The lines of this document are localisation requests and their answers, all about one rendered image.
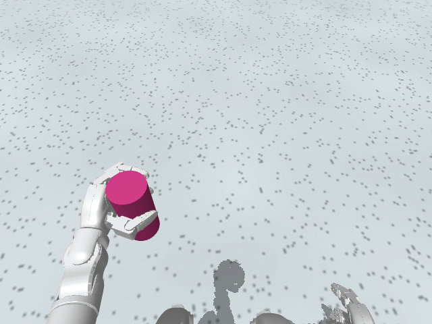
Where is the left robot hand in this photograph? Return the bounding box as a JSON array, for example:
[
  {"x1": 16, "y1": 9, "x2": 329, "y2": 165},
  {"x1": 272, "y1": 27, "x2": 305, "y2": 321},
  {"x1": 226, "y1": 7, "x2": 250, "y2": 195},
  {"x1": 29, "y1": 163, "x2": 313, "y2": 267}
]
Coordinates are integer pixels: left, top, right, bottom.
[{"x1": 80, "y1": 161, "x2": 158, "y2": 240}]

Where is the can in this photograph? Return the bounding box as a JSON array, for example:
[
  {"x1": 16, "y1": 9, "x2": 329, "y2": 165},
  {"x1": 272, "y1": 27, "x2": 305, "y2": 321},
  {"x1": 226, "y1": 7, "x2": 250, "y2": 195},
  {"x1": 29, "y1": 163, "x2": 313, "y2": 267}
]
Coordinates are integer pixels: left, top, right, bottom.
[{"x1": 105, "y1": 171, "x2": 160, "y2": 241}]

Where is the left robot arm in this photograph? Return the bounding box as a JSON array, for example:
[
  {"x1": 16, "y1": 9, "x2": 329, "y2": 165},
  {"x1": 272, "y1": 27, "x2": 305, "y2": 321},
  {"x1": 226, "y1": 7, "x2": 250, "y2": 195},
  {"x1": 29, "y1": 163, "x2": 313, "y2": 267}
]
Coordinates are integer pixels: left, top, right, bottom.
[{"x1": 46, "y1": 227, "x2": 109, "y2": 324}]

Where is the right robot hand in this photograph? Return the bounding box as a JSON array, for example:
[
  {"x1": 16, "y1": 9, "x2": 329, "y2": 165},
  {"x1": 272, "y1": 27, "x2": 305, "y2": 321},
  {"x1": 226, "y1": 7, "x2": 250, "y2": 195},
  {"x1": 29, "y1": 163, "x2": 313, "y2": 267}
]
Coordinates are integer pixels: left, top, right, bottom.
[{"x1": 325, "y1": 283, "x2": 375, "y2": 324}]

